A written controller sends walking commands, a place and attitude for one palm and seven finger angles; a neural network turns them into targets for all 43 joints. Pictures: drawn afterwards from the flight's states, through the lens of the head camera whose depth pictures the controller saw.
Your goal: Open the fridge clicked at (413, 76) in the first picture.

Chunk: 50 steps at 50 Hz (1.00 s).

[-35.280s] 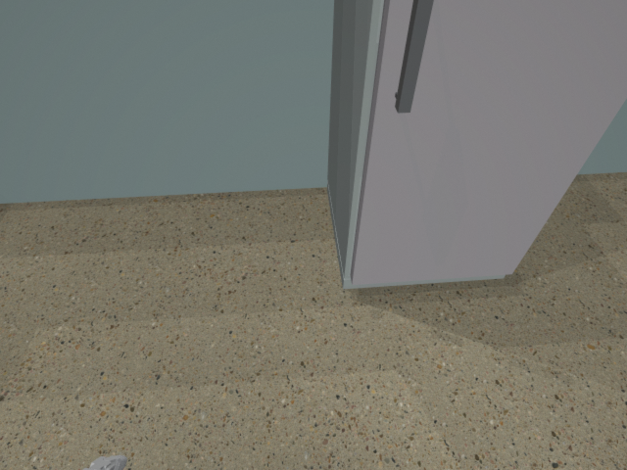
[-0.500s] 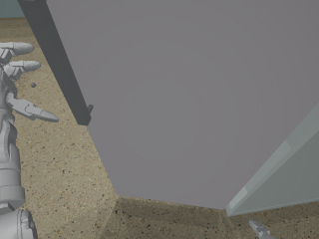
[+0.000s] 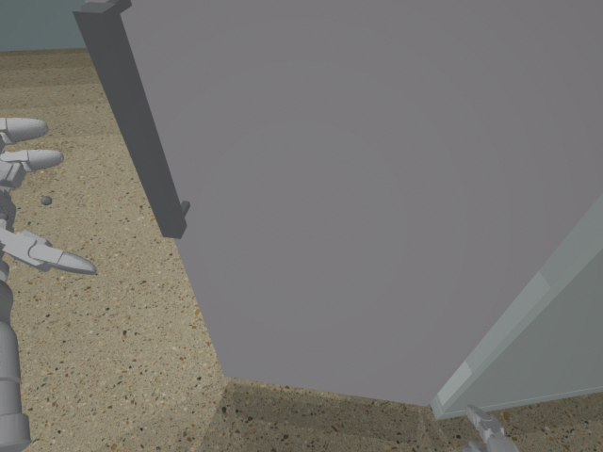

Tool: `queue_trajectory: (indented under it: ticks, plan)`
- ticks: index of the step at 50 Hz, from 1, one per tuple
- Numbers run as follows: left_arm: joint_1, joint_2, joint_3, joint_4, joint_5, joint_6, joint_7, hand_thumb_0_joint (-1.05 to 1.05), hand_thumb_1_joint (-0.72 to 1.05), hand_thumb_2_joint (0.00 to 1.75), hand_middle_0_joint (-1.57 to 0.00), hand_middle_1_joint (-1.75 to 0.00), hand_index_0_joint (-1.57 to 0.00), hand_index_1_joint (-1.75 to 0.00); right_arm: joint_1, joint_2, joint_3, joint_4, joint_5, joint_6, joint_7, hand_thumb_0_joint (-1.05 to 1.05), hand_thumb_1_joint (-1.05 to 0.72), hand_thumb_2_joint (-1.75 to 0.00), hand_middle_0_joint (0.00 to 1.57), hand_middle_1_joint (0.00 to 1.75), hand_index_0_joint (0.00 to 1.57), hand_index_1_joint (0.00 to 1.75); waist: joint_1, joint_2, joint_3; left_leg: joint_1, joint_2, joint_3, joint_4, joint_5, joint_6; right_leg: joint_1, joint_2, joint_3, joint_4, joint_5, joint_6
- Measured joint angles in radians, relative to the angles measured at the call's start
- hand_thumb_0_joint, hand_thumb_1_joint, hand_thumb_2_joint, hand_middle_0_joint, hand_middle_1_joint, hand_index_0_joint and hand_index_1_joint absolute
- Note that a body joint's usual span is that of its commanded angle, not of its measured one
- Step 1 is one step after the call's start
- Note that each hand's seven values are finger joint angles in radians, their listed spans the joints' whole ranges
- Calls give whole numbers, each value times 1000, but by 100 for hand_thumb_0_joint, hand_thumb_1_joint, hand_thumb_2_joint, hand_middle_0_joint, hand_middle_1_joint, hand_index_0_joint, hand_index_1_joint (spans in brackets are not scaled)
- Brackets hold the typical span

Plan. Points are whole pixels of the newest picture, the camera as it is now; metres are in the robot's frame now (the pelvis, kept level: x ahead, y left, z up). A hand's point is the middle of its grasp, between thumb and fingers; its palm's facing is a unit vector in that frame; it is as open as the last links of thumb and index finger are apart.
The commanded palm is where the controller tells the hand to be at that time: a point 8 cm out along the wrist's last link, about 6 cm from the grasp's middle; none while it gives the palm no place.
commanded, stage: slip the hand off the handle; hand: left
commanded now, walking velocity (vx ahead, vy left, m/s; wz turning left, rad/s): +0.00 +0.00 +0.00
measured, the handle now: (153, 137) +0.42 +0.23 +0.22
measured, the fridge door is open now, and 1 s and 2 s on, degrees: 73 73 73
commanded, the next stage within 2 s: draw the hand back to the body in 0.30 s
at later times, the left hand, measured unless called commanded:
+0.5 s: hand (27, 245) +0.25 +0.29 +0.21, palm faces +0.28 -0.95 -0.13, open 14.7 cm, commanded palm +0.20 +0.33 +0.21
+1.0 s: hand (44, 273) +0.23 +0.27 +0.19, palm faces +0.31 -0.92 -0.22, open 14.4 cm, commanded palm +0.18 +0.31 +0.20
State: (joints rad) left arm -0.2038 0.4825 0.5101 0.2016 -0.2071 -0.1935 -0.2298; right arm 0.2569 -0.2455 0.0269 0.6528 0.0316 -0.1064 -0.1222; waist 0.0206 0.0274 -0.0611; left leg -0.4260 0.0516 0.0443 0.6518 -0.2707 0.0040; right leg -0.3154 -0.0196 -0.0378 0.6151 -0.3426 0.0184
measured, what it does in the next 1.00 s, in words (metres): stands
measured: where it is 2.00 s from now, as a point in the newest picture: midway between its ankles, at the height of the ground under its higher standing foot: outside the picture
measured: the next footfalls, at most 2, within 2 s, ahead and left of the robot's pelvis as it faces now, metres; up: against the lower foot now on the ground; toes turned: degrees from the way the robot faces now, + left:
none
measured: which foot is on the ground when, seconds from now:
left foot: down 0.00-1.00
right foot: down 0.00-1.00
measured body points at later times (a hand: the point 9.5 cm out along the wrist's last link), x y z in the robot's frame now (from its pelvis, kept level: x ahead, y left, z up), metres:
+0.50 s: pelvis -0.01 -0.01 +0.00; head -0.03 -0.03 +0.45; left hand +0.23 +0.34 +0.22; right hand +0.19 -0.23 -0.07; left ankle +0.04 +0.12 -0.72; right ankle -0.02 -0.13 -0.72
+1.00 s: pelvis +0.01 -0.01 +0.01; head -0.03 -0.03 +0.46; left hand +0.21 +0.32 +0.20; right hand +0.22 -0.23 -0.05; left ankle +0.04 +0.12 -0.72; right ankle -0.02 -0.13 -0.72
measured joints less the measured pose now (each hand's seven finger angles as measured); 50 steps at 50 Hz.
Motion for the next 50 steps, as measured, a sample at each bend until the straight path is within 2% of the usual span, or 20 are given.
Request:
queue_trajectory:
  ticks: [7, 18, 22, 24, 26, 29, 32, 38, 47, 48, 50]
  plan:
    - [39, -23, -44, -68, -9, 26, 5, -1, -56, 20, -25, -116, -25, -115, -55, 7, 19, -6, 1, -32, -7, 1, -90, -89, 20, 30, 21, 30, 26, 6, 5, 22, -8, -14, -11, 12, -2, 26, -6, -14, -5, 3, -2]
    - [161, -42, -37, -197, -35, 43, -1, -1, -56, 20, -25, -116, -25, -115, -71, 11, 31, -13, -1, -63, -2, 1, -90, -89, 21, 30, 21, 30, 44, 10, 11, 63, -3, -22, -31, 20, -12, 67, 1, -22, -20, 6, -11]
    - [164, -42, -37, -204, -41, 49, -4, -1, -56, 20, -25, -116, -25, -115, -65, 6, 31, 2, 1, -71, -11, 1, -90, -89, 21, 30, 21, 30, 50, 11, 18, 70, -4, -30, -35, 25, -16, 74, 1, -30, -20, 5, -14]
    - [144, -43, -34, -180, -89, 109, -36, -1, -56, 20, -25, -116, -25, -115, -60, 1, 36, 16, 17, -75, -23, 1, -90, -89, 21, 30, 21, 30, 52, 16, 21, 81, -4, -35, -44, 29, -18, 89, 2, -35, -31, 8, -16]
    - [126, -36, -28, -154, -125, 214, -74, -1, -56, 20, -25, -116, -25, -115, -54, -4, 43, 25, 33, -80, -39, 1, -90, -89, 21, 30, 21, 30, 52, 21, 19, 99, -5, -38, -61, 36, -19, 108, 2, -39, -49, 15, -16]
    - [136, -9, -20, -136, -151, 363, -125, -1, -56, 20, -25, -115, -25, -115, -48, -13, 52, 18, 50, -93, -48, 1, -90, -89, 21, 30, 21, 30, 43, 32, 11, 123, -4, -35, -82, 42, -19, 131, 4, -37, -72, 23, -17]
    - [159, 16, -18, -148, -162, 446, -161, -1, -55, 20, -25, -115, -25, -115, -46, -21, 54, -2, 56, -109, -43, 1, -90, -89, 20, 30, 21, 30, 33, 39, 9, 138, -4, -32, -91, 43, -19, 145, 4, -33, -81, 24, -17]
    - [210, 0, 14, -219, -196, 429, -163, -2, -55, 20, -25, -115, -25, -115, -46, -24, 45, -24, 54, -134, -19, 1, -90, -89, 20, 30, 21, 30, 34, 38, -1, 149, -1, -24, -89, 33, -20, 153, 6, -25, -80, 19, -16]
    - [283, -48, -27, -320, -167, 468, -123, -1, -52, 21, -25, -113, -25, -113, -51, -20, 47, -29, 48, -150, -19, 1, -90, -89, 20, 30, 21, 30, 48, 30, 6, 156, -11, -28, -85, 26, -16, 163, -3, -30, -75, 9, -12]
    - [299, -48, -43, -347, -125, 443, -82, -1, -50, 22, -25, -113, -25, -112, -54, -17, 45, -26, 35, -154, -15, 1, -90, -89, 20, 30, 21, 30, 49, 31, 10, 156, -9, -30, -84, 25, -16, 166, -1, -31, -79, 10, -12]
    - [336, -53, -73, -393, -46, 357, 45, -1, -46, 24, -25, -110, -25, -110, -64, -10, 40, -18, 9, -161, 0, 1, -90, -89, 20, 30, 21, 30, 47, 29, 22, 154, -6, -30, -86, 26, -16, 166, 2, -31, -90, 16, -12]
